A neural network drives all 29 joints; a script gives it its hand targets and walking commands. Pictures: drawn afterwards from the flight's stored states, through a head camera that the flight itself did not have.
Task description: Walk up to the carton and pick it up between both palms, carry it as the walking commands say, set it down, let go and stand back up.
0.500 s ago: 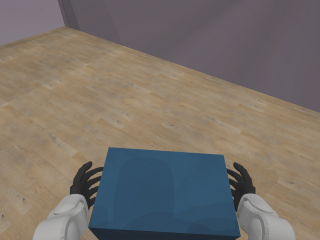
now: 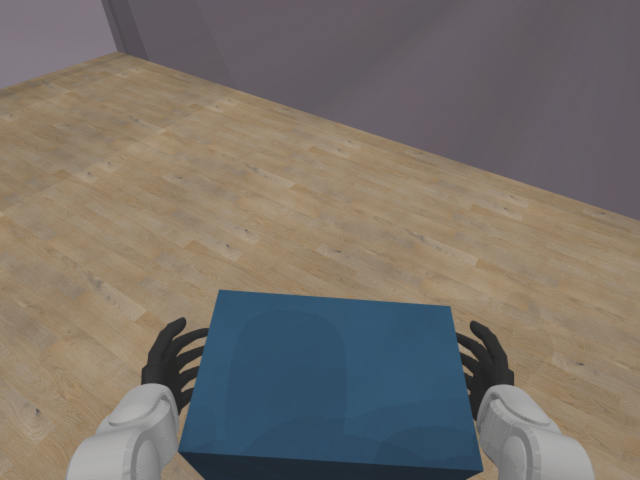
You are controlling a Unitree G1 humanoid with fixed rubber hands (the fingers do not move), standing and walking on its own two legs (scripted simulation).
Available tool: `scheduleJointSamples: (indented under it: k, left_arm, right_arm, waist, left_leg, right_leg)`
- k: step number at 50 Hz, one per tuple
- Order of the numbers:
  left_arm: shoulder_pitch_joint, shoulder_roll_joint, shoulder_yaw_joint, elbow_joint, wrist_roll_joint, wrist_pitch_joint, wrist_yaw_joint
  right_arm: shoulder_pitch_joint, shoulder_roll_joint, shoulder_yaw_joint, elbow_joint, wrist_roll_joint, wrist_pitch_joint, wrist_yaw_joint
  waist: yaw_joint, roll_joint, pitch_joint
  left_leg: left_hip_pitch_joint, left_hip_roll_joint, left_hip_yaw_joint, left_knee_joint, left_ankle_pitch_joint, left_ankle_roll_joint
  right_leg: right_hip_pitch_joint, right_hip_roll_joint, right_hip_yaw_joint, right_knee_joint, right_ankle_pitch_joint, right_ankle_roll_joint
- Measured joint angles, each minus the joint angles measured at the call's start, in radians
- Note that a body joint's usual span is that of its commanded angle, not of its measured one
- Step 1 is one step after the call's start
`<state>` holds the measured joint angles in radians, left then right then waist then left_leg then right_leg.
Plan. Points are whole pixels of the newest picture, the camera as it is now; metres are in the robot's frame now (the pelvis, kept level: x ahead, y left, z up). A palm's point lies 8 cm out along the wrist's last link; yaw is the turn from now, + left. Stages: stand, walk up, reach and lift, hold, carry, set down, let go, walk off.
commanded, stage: carry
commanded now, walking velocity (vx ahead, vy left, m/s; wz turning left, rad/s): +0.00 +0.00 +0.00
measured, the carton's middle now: (325, 405) +0.24 +0.00 +0.02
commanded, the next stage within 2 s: none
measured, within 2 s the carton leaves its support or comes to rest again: neither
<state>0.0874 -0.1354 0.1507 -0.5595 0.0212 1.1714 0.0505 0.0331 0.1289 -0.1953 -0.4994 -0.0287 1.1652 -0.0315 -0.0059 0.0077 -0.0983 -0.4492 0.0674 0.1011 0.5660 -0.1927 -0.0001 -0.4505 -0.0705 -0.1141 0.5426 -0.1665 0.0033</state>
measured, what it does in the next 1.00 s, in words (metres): stands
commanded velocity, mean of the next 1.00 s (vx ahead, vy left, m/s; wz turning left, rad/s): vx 0.00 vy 0.00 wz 0.00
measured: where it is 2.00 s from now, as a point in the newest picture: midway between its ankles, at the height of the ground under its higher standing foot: outside the picture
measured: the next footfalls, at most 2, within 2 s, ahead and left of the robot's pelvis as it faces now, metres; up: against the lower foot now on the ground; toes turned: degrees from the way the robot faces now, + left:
left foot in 1.60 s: +0.05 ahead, +0.08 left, +0.00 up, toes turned +20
right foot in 2.00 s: +0.04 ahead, -0.24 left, +0.00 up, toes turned +16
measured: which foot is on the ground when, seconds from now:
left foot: down 0.00-1.00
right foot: down 0.00-1.00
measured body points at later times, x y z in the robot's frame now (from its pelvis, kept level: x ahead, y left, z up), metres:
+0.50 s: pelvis +0.01 -0.01 +0.00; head +0.01 -0.01 +0.45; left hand +0.25 +0.16 +0.07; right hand +0.25 -0.19 +0.07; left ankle +0.06 +0.12 -0.73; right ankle +0.07 -0.13 -0.73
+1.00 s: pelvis +0.01 -0.01 +0.00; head +0.00 -0.01 +0.45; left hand +0.26 +0.16 +0.04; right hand +0.27 -0.20 +0.04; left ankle +0.06 +0.12 -0.73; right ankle +0.07 -0.13 -0.73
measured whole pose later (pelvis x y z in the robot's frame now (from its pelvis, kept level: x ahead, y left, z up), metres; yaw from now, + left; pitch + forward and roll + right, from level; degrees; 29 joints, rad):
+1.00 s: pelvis +0.01 -0.01 +0.00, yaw +0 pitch +3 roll +0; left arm 0.03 -0.13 0.16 -0.28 0.08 1.04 0.02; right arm -0.02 0.11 -0.21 -0.24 -0.09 1.04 -0.02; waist -0.01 0.01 -0.11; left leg -0.40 0.08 0.09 0.55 -0.21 -0.02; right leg -0.40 -0.06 -0.13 0.53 -0.19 -0.01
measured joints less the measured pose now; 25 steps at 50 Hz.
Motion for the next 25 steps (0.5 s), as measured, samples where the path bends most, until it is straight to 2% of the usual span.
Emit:
scheduleJointSamples:
  k: [25]
  left_arm:
    - [-0.005, 0.001, -0.003, 0.012, 0.009, 0.014, -0.003]
  right_arm:
    - [-0.003, 0.0, -0.003, 0.006, -0.005, 0.017, -0.002]
  waist:
    - [-0.005, 0.001, -0.008]
  left_leg:
    - [0.043, 0.008, -0.008, -0.02, -0.013, -0.016]
  right_leg:
    - [0.04, 0.008, -0.009, -0.01, -0.022, -0.009]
